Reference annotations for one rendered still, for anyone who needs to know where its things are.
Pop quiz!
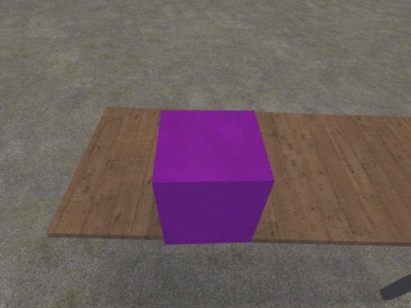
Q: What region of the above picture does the carton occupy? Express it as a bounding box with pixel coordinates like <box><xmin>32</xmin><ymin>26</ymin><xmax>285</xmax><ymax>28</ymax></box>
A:
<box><xmin>152</xmin><ymin>110</ymin><xmax>275</xmax><ymax>244</ymax></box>

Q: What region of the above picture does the table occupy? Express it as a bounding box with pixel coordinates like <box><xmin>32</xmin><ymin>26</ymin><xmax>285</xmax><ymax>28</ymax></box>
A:
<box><xmin>46</xmin><ymin>107</ymin><xmax>411</xmax><ymax>300</ymax></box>

